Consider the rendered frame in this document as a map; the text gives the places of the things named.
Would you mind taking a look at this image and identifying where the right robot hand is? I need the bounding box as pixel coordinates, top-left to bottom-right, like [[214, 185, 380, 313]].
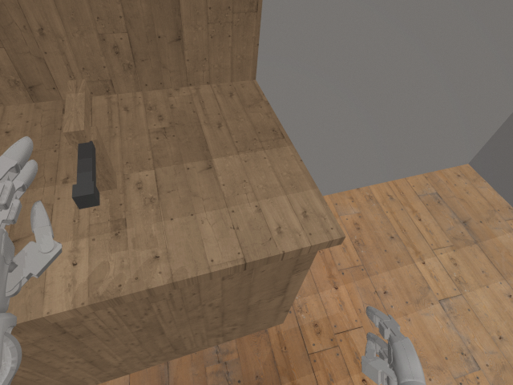
[[362, 306, 426, 385]]

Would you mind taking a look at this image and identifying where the counter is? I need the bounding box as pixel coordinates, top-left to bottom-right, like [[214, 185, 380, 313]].
[[0, 0, 346, 385]]

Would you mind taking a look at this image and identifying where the left robot hand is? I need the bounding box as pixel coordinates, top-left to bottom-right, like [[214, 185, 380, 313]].
[[0, 136, 62, 313]]

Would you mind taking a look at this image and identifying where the robot left forearm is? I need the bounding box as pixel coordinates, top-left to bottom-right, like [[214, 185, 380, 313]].
[[0, 313, 22, 385]]

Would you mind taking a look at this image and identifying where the tap lever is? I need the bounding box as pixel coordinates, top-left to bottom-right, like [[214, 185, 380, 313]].
[[72, 141, 100, 209]]

